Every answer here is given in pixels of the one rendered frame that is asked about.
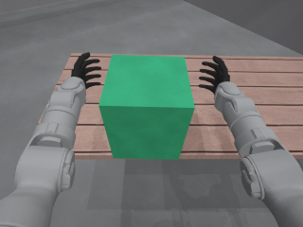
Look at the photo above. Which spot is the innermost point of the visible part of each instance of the left robot hand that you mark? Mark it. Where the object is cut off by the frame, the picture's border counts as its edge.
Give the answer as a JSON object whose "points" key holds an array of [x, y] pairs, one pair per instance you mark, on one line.
{"points": [[80, 71]]}

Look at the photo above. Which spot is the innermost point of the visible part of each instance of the robot right forearm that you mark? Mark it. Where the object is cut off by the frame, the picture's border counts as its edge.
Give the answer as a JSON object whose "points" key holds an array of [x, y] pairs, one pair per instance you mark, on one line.
{"points": [[244, 121]]}

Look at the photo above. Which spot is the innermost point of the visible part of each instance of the robot right upper arm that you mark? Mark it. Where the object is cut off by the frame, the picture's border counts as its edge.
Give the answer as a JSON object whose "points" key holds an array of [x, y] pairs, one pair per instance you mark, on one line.
{"points": [[274, 177]]}

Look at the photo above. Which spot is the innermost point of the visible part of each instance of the robot left upper arm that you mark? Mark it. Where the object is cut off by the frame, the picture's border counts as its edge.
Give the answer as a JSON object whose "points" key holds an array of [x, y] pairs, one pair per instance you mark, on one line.
{"points": [[43, 173]]}

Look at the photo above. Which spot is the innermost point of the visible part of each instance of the right robot hand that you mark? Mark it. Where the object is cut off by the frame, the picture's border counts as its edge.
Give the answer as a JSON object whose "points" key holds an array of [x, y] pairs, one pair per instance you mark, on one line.
{"points": [[221, 74]]}

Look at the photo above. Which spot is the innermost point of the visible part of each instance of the table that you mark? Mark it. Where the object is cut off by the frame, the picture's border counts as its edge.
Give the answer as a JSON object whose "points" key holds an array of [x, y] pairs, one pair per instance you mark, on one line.
{"points": [[275, 84]]}

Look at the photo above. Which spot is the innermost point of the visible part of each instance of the carton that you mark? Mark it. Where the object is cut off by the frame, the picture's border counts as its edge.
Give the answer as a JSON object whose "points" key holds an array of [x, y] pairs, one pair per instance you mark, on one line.
{"points": [[146, 106]]}

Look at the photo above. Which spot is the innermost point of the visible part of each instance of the robot left forearm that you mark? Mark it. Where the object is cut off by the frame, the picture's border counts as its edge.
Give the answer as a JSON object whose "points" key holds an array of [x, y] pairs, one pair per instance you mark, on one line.
{"points": [[60, 118]]}

